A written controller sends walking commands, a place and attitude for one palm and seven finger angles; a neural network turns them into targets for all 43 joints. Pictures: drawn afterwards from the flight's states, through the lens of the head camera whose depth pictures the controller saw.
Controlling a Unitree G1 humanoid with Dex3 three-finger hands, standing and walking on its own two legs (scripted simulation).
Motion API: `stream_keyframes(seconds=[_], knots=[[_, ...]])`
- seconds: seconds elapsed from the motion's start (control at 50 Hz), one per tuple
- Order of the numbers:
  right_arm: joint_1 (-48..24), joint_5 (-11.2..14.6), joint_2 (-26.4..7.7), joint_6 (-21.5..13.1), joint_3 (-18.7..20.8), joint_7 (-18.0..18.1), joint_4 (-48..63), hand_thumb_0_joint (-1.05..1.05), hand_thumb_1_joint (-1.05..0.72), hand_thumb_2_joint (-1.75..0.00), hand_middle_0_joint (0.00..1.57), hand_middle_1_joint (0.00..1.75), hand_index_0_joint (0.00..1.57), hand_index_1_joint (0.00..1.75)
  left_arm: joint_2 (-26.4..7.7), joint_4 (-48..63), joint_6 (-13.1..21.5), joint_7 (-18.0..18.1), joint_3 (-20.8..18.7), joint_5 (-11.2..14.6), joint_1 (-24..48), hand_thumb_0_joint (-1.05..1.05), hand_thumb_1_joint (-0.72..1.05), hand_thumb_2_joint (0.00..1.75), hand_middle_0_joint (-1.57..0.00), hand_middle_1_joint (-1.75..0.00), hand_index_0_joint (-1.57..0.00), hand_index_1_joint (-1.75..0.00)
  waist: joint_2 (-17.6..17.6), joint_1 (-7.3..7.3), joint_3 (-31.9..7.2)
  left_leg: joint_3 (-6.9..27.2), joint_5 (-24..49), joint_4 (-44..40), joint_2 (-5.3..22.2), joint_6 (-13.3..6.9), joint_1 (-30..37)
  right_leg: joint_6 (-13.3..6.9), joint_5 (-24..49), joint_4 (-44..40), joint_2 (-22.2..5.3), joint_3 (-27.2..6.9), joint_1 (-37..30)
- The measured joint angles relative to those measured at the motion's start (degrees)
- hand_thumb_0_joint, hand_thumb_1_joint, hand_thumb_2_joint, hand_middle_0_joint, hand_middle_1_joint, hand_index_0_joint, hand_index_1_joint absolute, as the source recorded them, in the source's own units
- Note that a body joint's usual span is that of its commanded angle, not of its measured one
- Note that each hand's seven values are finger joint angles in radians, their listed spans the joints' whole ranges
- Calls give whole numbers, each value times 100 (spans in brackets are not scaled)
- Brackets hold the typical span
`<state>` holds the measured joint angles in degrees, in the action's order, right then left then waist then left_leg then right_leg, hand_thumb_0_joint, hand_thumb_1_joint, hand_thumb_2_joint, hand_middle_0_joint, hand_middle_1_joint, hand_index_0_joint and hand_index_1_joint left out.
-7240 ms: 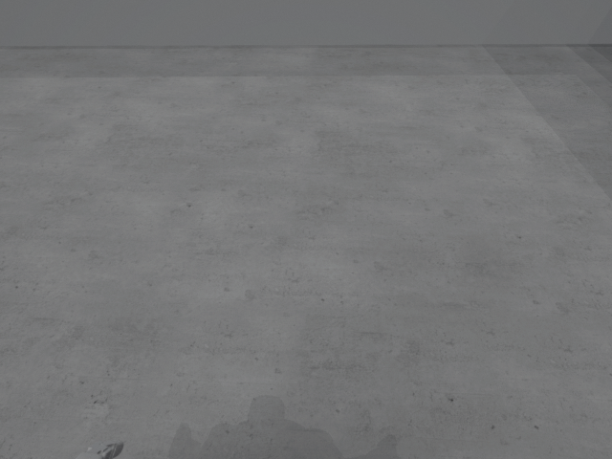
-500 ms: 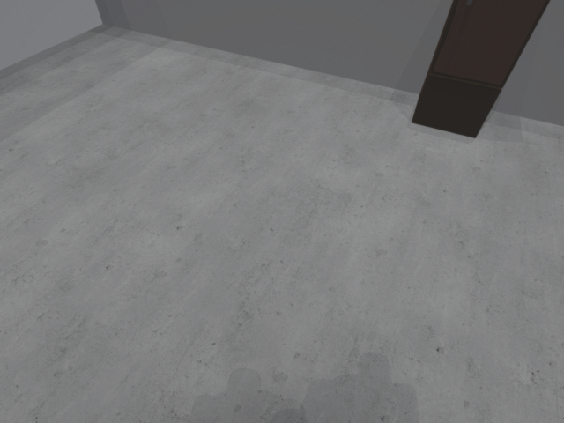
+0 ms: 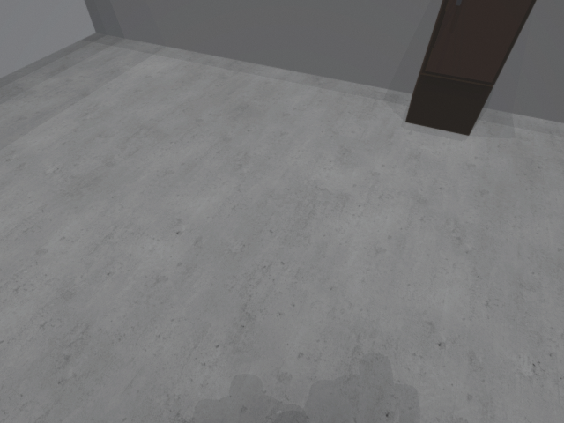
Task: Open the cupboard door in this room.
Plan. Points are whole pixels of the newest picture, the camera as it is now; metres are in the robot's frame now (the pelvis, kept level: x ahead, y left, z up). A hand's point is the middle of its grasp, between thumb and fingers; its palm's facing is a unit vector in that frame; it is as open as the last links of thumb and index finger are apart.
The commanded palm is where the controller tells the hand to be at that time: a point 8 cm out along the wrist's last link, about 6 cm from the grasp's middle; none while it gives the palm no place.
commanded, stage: stand and wait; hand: left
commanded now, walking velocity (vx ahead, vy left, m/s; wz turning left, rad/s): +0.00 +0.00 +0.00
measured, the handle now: out of the picture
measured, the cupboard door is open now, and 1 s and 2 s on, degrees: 0 0 0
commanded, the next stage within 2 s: turn or walk to find it in 0.48 s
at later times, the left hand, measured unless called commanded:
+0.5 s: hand out of the picture -0.02 +0.16 -0.18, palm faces +0.02 -0.98 -0.19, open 7.4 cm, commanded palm none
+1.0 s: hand out of the picture -0.01 +0.16 -0.17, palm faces +0.04 -0.98 -0.21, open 7.4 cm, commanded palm none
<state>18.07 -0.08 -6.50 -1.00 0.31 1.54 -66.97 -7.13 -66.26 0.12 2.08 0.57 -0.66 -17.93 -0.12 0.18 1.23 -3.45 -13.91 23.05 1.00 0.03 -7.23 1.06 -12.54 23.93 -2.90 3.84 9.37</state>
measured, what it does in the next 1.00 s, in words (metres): stands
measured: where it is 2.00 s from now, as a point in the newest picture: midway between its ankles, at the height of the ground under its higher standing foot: outside the picture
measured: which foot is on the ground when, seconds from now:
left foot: down 0.00-1.00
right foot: down 0.00-1.00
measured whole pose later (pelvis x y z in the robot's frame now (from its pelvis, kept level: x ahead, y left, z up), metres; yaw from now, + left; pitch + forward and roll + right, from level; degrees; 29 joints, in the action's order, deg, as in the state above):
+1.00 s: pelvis -0.01 -0.02 +0.00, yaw +1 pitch -2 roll +0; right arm 14.7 -0.3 -9.7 -0.8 0.8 0.8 -64.8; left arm -9.8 -64.5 0.7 1.3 -0.1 -0.9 -14.9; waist 0.5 0.2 2.0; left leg -1.6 -13.1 24.2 2.0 1.4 -9.3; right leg -0.5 -12.5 25.1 -2.0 5.6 10.8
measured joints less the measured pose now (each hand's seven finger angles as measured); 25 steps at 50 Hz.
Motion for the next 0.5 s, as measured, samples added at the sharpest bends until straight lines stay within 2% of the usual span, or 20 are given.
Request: stream_keyframes(seconds=[0.5], knots=[[-101,-7,-185,-19,49,-24,84,1,-91,-90,20,29,20,30,-128,71,55,-24,-25,-19,95,0,90,90,-20,-30,-20,-30,32,-6,18,-22,73,-17,51,40,-31,-55,69,2,53,-22,55]])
